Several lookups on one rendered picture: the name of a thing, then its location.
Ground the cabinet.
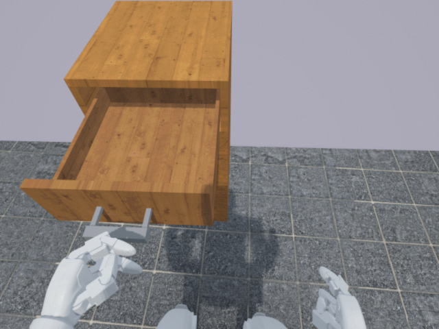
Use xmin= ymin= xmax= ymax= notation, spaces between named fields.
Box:
xmin=64 ymin=1 xmax=233 ymax=221

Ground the drawer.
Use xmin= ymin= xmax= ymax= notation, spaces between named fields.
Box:
xmin=19 ymin=87 xmax=221 ymax=226

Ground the robot right hand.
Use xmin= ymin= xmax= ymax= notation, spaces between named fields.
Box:
xmin=312 ymin=266 xmax=366 ymax=329

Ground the robot left hand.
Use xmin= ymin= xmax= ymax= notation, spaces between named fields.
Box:
xmin=41 ymin=232 xmax=143 ymax=327

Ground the left robot thigh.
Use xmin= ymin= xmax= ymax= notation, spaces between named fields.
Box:
xmin=156 ymin=308 xmax=197 ymax=329

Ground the handle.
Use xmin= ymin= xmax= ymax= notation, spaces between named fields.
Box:
xmin=82 ymin=206 xmax=152 ymax=243

